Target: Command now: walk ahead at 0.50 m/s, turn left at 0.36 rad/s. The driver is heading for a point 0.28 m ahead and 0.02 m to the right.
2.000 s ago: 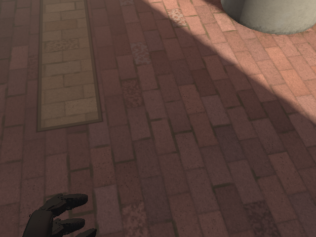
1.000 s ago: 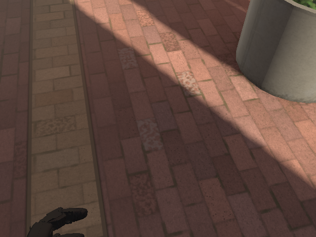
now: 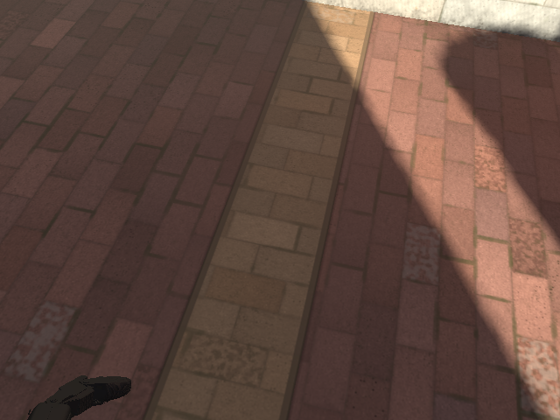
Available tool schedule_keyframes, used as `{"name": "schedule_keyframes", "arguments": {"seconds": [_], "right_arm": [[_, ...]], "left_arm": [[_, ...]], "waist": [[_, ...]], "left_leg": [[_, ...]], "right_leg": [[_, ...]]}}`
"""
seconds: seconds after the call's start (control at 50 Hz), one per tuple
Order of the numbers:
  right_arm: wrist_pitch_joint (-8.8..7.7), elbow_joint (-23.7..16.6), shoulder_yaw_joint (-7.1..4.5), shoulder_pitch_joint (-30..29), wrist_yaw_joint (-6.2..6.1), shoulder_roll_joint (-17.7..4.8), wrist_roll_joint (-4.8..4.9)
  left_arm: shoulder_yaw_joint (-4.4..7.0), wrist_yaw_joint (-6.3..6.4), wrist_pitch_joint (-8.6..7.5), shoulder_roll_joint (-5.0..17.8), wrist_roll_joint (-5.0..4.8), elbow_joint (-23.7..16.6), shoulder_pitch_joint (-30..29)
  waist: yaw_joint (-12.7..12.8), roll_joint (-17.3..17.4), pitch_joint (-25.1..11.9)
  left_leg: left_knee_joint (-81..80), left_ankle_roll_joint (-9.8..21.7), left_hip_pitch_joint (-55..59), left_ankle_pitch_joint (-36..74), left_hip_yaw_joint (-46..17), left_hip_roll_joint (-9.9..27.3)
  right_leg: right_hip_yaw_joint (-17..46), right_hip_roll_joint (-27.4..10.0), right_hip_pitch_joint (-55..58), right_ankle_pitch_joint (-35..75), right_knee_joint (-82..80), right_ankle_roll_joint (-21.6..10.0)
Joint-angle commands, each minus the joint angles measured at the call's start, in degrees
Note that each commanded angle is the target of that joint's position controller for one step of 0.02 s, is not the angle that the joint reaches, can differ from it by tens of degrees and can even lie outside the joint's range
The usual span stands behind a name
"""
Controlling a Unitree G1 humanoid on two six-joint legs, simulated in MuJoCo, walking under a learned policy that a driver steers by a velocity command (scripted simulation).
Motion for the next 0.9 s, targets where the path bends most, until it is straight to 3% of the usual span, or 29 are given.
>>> {"name": "schedule_keyframes", "arguments": {"seconds": [0.02,0.04,0.06,0.08,0.1,0.12,0.14,0.16,0.18,0.22,0.28,0.32,0.38,0.42,0.44,0.46,0.48,0.5,0.52,0.56,0.68,0.9], "right_arm": [[-0.16,-1.7,-2.19,1.5,-0.33,-8.1,-0.19],[0.04,-1.8,-2.07,0.7,-0.27,-7.8,-0.22],[0.1,-2.2,-1.46,-0.2,-0.21,-6.2,-0.47],[-0.01,-3.6,-0.48,0.5,-0.37,-4.1,-1.52],[-0.37,-2.8,0.36,9.4,-0.48,-1.4,-0.12],[-0.52,-1.7,-0.32,9.1,-0.67,-6.1,-0.07],[-0.18,-2.4,-1.11,2.8,-0.76,-8.6,0.1],[0.27,-3.2,-1.07,-1.2,-0.95,-8.5,-0.48],[0.58,-4.1,-1.08,-3.6,-0.96,-7.7,-1.26],[1.36,-4.0,-0.58,-2.3,-0.78,-4.5,-1.14],[1.99,-3.8,0.58,-2.6,-1.07,-1.3,-1.2],[2.34,-3.5,0.62,-3.8,-1.12,-1.8,-1.11],[3.11,-3.5,0.2,-6.7,-1.06,-3.1,-1.13],[3.17,-3.5,0.06,-7.8,-0.98,-3.0,-1.61],[3.11,-3.9,-0.05,-8.9,-1.06,-3.6,-2.2],[3.03,-4.7,-0.39,-9.5,-1.36,-5.8,-2.56],[3.26,-5.2,-0.91,-10.9,-1.67,-8.5,-2.25],[3.45,-4.6,-0.52,-12.1,-1.34,-6.0,-1.82],[3.4,-4.9,-0.18,-12.9,-0.81,-3.9,-1.84],[2.85,-4.5,0.12,-12.6,-0.42,-3.4,-2.25],[1.87,-2.8,-0.02,-11.7,-0.48,-3.7,-1.73],[1.86,2.0,-0.09,-12.2,-0.56,-3.3,-1.59]], "left_arm": [[2.05,-0.39,-1.64,6.7,-0.13,-4.4,-2.8],[2.52,-0.23,-1.87,7.2,0.0,-3.5,0.6],[3.35,0.08,-2.2,9.0,0.93,-2.3,5.9],[4.12,0.29,-2.42,12.4,2.22,-1.8,13.4],[5.14,-0.07,-1.54,15.2,2.26,0.8,18.8],[3.98,-0.54,-1.22,10.4,-0.11,0.8,19.5],[3.04,-0.42,-0.86,7.6,-0.28,-0.1,15.9],[2.16,-0.37,-0.45,5.9,0.4,-0.8,12.1],[1.57,-0.38,-0.26,4.6,0.6,-0.6,9.7],[0.74,-0.39,-0.21,3.0,1.03,0.6,7.7],[1.38,0.16,0.48,5.9,0.98,2.2,6.4],[1.73,0.49,1.25,7.3,0.54,3.1,6.7],[1.4,0.55,2.21,7.2,0.07,4.5,7.1],[0.87,0.51,2.68,6.3,-0.39,5.0,6.2],[0.36,0.45,2.72,5.1,-0.41,5.8,7.6],[-0.16,0.42,2.61,3.8,0.52,6.1,9.3],[-0.18,0.18,2.42,3.6,1.32,6.9,14.0],[-0.71,0.39,2.78,2.3,1.1,7.4,14.5],[-0.56,0.62,3.28,3.6,0.9,7.3,11.3],[-0.39,1.16,4.22,4.3,0.75,7.4,9.8],[-0.28,1.65,4.81,4.8,0.38,9.0,9.6],[-0.01,2.66,6.27,5.0,0.23,13.5,8.7]], "waist": [[1.4,9.8,-0.6],[3.4,10.2,-1.7],[6.1,9.3,-5.3],[8.6,3.1,-13.9],[6.4,-14.8,-20.7],[7.5,-10.0,-18.8],[8.4,-4.3,-12.0],[7.4,-0.2,-8.6],[6.0,0.6,-5.9],[3.3,-2.4,-5.5],[2.6,-4.6,-7.8],[3.3,-4.5,-9.5],[4.1,-3.8,-8.2],[3.3,-3.2,-6.1],[3.4,-2.1,-5.0],[4.4,1.0,-5.4],[7.9,7.1,-6.0],[7.9,9.9,-6.7],[6.0,8.1,-3.7],[5.5,7.1,-2.0],[5.5,5.1,-4.4],[5.8,2.9,-3.1]], "left_leg": [[-1.2,6.8,0.3,18.4,-11.5,16.0],[1.9,6.0,0.7,23.5,-11.0,15.0],[9.9,4.0,-0.2,30.7,-8.7,11.5],[25.2,1.1,-7.9,22.5,-5.2,7.5],[44.5,-3.8,-26.9,-10.8,0.2,-1.2],[51.8,-4.7,-32.7,-17.7,-3.1,0.6],[54.1,-5.3,-34.4,-13.8,-3.0,2.4],[52.7,-5.9,-32.9,-11.1,-0.9,4.4],[48.8,-6.3,-31.3,-9.2,0.3,6.4],[39.4,-6.7,-24.4,-6.9,2.6,8.8],[25.9,-8.0,-16.9,-2.3,5.8,8.7],[20.0,-8.0,-12.7,3.9,6.7,8.4],[13.3,-7.1,-9.1,8.9,7.1,8.2],[5.1,-5.5,-4.7,13.7,7.9,7.6],[0.9,-4.4,-2.4,17.8,6.5,8.6],[1.0,-2.9,1.2,26.6,2.4,12.7],[3.9,-0.1,3.3,29.8,0.1,15.5],[4.0,0.7,-0.5,19.2,1.0,14.3],[3.5,-0.5,-3.6,14.2,1.9,11.8],[3.8,-2.0,-5.1,17.1,2.7,10.6],[6.7,-1.7,-3.3,27.6,3.3,10.2],[5.4,-1.6,-4.0,24.2,4.3,9.2]], "right_leg": [[-1.4,0.6,5.5,-4.2,-2.0,-2.5],[-2.9,1.5,10.0,-5.1,-4.2,-3.9],[-2.1,0.1,18.7,-1.9,-5.0,-6.0],[6.8,-9.1,34.1,9.5,-1.4,-10.2],[29.3,-20.7,51.4,11.1,-4.4,-20.8],[35.1,-22.2,50.1,5.9,-7.8,-20.8],[26.7,-20.1,43.4,9.0,-7.7,-18.6],[19.3,-17.6,36.8,16.2,-7.7,-17.2],[14.7,-15.7,31.0,22.8,-8.2,-16.6],[8.2,-11.5,24.6,27.0,-10.2,-14.9],[3.0,-10.1,21.5,33.1,-11.0,-15.5],[1.8,-10.1,21.3,30.4,-11.4,-15.2],[2.0,-10.1,20.4,17.4,-11.6,-14.3],[2.2,-8.7,18.2,4.9,-10.7,-12.3],[2.4,-7.2,17.1,-2.2,-10.2,-9.9],[1.6,-5.1,15.0,-9.6,-8.3,-7.2],[-1.3,-1.0,12.6,-18.6,-7.3,-5.1],[-3.7,0.4,15.7,-20.2,-7.5,-3.6],[-4.2,0.7,16.0,-18.8,-6.7,-2.9],[-3.9,0.2,15.9,-15.3,-5.5,-3.0],[-3.4,-0.8,19.7,-7.3,-3.7,-2.8],[-3.4,-1.0,21.7,-8.8,-4.6,-2.2]]}}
